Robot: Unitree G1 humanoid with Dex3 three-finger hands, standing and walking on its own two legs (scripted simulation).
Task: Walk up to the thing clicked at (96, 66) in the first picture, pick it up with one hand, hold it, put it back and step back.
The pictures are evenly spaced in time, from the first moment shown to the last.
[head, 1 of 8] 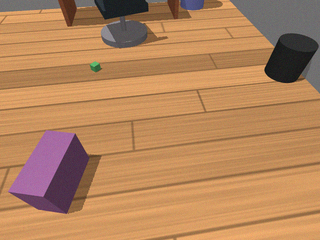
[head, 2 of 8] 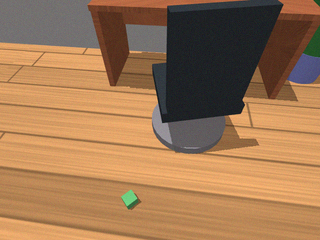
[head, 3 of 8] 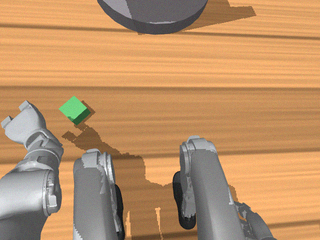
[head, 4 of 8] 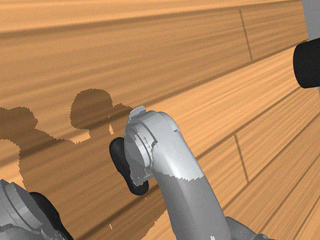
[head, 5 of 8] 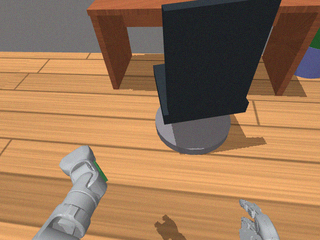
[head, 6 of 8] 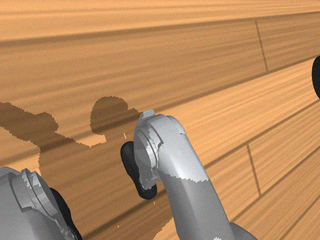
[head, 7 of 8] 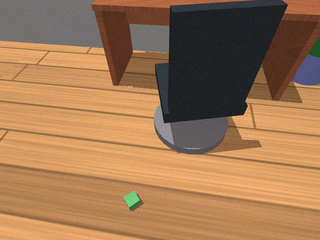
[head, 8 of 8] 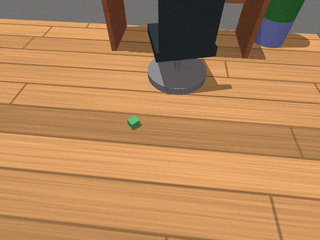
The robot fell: no
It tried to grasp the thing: yes
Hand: left
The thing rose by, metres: 0.68
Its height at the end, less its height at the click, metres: +0.00
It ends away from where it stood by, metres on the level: 0.01
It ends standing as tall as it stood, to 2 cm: yes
